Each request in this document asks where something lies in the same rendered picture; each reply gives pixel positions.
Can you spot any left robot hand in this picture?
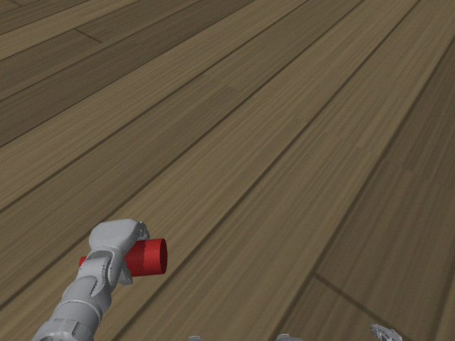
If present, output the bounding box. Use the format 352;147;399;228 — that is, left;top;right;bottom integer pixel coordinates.
89;218;150;285

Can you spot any right robot hand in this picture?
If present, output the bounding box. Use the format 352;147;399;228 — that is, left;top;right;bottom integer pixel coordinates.
370;324;402;341

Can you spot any bottle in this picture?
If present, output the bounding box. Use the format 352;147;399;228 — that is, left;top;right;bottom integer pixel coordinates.
79;239;168;277

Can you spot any left robot arm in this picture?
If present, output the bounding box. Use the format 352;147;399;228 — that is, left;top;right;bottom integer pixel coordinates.
31;247;124;341

